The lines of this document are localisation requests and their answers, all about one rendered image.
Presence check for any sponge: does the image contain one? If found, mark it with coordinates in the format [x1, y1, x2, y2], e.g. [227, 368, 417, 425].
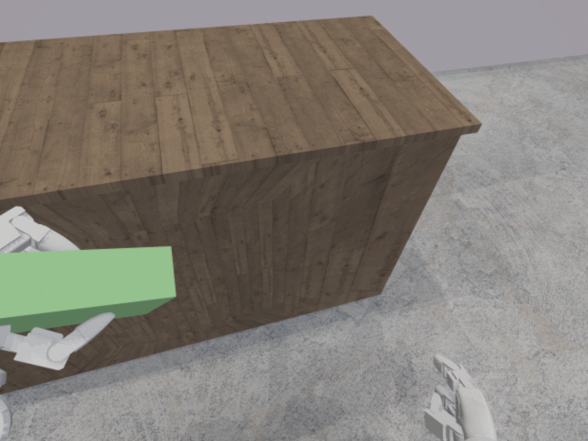
[0, 246, 176, 334]

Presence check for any left robot hand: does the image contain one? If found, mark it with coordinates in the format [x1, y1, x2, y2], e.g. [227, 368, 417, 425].
[0, 206, 116, 370]

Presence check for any table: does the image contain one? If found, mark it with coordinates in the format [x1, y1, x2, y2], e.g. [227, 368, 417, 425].
[0, 16, 482, 394]

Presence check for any right robot hand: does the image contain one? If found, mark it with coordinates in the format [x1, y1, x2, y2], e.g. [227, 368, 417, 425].
[424, 355, 498, 441]

